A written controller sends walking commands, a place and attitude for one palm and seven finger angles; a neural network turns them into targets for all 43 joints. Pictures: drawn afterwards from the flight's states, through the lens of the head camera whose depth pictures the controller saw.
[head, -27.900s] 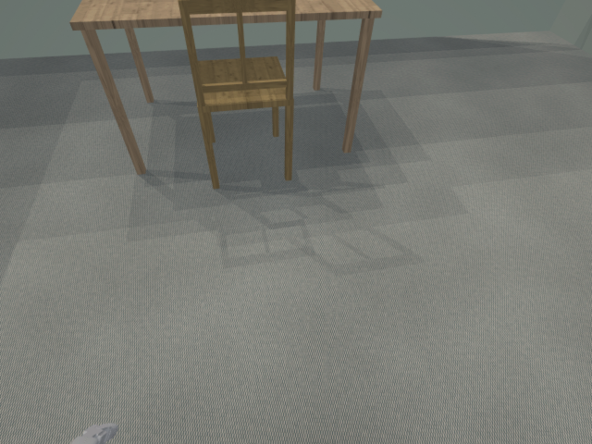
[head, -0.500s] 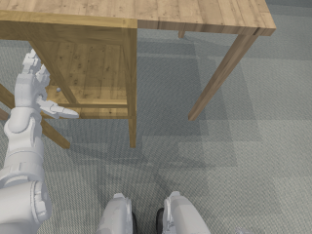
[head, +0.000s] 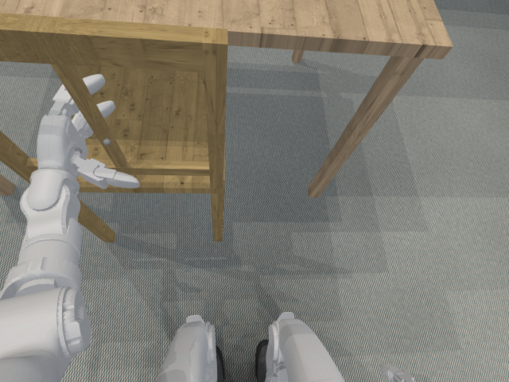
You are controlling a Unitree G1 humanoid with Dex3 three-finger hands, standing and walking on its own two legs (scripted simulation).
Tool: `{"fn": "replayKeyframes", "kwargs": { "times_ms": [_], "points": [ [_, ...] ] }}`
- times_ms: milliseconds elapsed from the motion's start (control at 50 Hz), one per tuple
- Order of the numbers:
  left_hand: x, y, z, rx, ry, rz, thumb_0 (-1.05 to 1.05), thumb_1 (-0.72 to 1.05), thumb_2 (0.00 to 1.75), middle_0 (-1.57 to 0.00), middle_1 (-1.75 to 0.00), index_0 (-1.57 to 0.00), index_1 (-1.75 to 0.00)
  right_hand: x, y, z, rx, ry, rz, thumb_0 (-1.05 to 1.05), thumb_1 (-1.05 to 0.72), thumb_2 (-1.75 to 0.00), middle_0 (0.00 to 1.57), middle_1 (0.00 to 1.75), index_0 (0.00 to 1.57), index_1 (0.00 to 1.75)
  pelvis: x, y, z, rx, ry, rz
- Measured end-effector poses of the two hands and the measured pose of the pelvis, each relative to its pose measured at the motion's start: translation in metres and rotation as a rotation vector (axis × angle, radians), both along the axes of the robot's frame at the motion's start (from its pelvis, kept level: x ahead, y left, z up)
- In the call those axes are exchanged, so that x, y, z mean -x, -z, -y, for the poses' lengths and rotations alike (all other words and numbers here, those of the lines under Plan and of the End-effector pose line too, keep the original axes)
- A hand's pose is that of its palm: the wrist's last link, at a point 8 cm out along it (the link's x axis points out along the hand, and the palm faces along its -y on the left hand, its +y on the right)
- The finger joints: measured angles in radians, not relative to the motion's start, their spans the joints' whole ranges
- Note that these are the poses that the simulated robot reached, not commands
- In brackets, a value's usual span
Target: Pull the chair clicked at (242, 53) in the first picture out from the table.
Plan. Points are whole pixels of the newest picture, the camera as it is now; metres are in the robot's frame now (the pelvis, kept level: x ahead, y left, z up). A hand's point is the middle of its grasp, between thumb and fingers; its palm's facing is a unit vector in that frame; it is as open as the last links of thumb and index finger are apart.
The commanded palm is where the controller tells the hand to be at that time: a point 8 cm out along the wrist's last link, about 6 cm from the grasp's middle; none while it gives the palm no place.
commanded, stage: hook a spindle and tug to test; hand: left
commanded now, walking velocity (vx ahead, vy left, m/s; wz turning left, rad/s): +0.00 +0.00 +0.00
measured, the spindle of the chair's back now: (97, 123) +0.51 +0.23 +0.01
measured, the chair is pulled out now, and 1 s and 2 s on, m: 0.00 0.01 0.06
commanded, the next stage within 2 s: step backward, pulling the chair out in 1.14 s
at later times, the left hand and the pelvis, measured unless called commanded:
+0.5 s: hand (106, 137) +0.47 +0.21 +0.03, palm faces +0.02 -1.00 -0.02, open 5.9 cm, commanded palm +0.44 +0.25 +0.02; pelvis +0.01 -0.01 +0.00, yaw +0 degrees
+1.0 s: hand (107, 143) +0.46 +0.21 +0.03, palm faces +0.01 -1.00 -0.02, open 5.3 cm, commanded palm +0.41 +0.25 +0.02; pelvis +0.03 +0.00 +0.02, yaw -2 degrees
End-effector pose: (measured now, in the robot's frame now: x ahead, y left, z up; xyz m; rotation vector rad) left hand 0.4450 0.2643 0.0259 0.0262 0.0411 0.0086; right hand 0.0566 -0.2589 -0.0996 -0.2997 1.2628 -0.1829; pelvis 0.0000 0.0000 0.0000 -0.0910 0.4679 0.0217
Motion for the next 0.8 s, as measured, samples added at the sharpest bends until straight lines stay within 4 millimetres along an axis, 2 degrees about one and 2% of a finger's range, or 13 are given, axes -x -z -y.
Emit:
{"fn": "replayKeyframes", "kwargs": {
  "times_ms": [120,280,400,560,800],
  "points": [
    [0.001,-0.004,0.003,0.003,-0.015,-0.004,-0.01,-0.36,0.36,-0.33,-0.93,-0.31,-0.93,0.005,0.001,-0.001,-0.018,0.014,-0.018,0.01,-0.91,-0.9,0.2,0.3,0.21,0.3,-0.002,-0.003,0.002,-0.005,0.005,0.002],
    [0.0,-0.005,0.001,-0.004,-0.03,-0.005,-0.01,0.0,0.51,-0.42,-1.29,-0.41,-1.29,0.004,-0.003,0.005,-0.017,0.018,-0.02,0.01,-0.91,-0.9,0.2,0.3,0.21,0.3,-0.005,-0.005,0.006,-0.011,0.006,0.002],
    [-0.003,-0.004,0.001,0.007,-0.022,0.008,0.0,0.32,0.65,-0.44,-1.36,-0.45,-1.4,0.0,-0.004,0.011,0.0,0.014,-0.022,0.01,-0.91,-0.9,0.2,0.3,0.21,0.3,-0.008,-0.004,0.008,-0.01,0.006,-0.002],
    [-0.005,-0.004,0.0,0.006,-0.006,0.004,0.01,0.71,0.82,-0.45,-1.38,-0.47,-1.43,-0.008,-0.006,0.012,0.003,0.015,-0.01,0.01,-0.91,-0.9,0.2,0.3,0.21,0.3,-0.011,-0.005,0.008,-0.01,0.009,-0.005],
    [-0.002,-0.005,0.002,0.019,-0.01,-0.014,0.02,0.77,0.79,-0.39,-1.4,-0.42,-1.44,-0.022,-0.014,0.002,-0.028,0.039,0.039,0.01,-0.91,-0.9,0.2,0.3,0.21,0.3,-0.021,-0.013,0.003,-0.012,0.027,-0.004]
  ]
}}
